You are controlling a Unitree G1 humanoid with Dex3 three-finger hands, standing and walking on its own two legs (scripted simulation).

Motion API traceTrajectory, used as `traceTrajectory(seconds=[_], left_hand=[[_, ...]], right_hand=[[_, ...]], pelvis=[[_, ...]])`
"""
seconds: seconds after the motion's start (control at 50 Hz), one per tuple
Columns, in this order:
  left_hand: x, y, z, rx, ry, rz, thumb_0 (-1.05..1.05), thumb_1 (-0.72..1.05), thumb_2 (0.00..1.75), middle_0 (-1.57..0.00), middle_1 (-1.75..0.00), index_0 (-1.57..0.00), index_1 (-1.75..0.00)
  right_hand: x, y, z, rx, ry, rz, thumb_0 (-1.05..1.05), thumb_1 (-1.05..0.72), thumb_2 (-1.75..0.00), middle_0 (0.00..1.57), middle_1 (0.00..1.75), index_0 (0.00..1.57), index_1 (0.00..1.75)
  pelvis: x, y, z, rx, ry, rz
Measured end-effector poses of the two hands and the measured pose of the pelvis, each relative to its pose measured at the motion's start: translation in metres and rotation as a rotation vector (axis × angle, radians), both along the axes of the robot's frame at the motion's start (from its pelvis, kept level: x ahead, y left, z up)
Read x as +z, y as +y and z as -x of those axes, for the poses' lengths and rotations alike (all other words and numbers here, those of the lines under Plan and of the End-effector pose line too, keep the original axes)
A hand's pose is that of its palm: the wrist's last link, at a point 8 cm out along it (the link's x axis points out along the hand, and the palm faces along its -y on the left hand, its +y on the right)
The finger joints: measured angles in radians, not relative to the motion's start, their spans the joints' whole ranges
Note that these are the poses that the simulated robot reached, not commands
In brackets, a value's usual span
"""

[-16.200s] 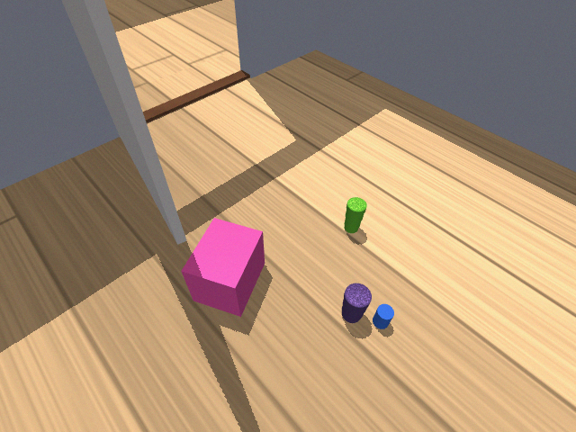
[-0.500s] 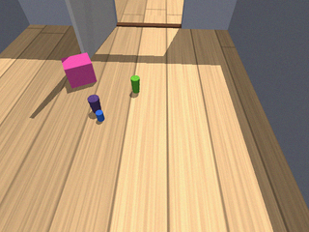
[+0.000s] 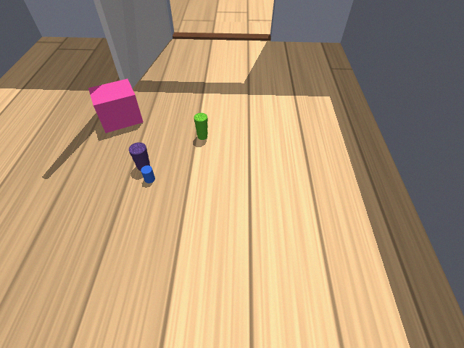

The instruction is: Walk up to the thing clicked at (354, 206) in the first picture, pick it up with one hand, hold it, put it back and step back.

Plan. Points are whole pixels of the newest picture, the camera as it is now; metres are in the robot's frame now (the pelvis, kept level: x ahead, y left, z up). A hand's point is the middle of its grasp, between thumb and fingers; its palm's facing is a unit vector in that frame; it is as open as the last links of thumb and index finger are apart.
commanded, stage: stand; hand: left
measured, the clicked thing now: (201, 127) +1.41 +0.20 -0.70
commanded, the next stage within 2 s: walk up in 1.32 s
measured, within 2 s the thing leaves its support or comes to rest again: neither
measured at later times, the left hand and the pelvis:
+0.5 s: hand out of the picture +0.08 +0.25 -0.16, palm faces -0.02 -0.94 -0.35, open 7.4 cm; pelvis +0.01 +0.00 +0.00, yaw +0 degrees
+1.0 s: hand out of the picture +0.07 +0.25 -0.16, palm faces -0.03 -0.94 -0.34, open 7.4 cm; pelvis +0.00 +0.00 +0.00, yaw +0 degrees
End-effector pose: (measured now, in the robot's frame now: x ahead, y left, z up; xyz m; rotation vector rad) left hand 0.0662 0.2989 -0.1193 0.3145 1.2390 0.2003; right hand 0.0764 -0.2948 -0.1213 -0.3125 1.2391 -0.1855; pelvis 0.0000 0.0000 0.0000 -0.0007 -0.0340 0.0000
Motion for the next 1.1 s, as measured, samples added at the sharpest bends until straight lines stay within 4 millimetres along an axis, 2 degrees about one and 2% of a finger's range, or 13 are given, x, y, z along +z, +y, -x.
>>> traceTrajectory(seconds=[0.62,1.1], left_hand=[[0.001,-0.002,-0.008,0.0,-0.009,-0.003,0.0,0.9,0.9,-0.2,-0.3,-0.2,-0.3],[-0.001,0.0,0.001,-0.004,0.023,-0.003,0.0,0.9,0.9,-0.2,-0.3,-0.2,-0.3]], right_hand=[[0.0,-0.003,-0.002,0.005,-0.003,0.006,0.01,-0.9,-0.9,0.2,0.3,0.2,0.3],[-0.001,-0.003,0.011,-0.007,0.03,0.008,0.01,-0.9,-0.9,0.2,0.3,0.2,0.3]], pelvis=[[0.0,-0.002,-0.006,-0.004,-0.005,0.0],[0.0,-0.001,-0.006,-0.01,0.0,0.0]])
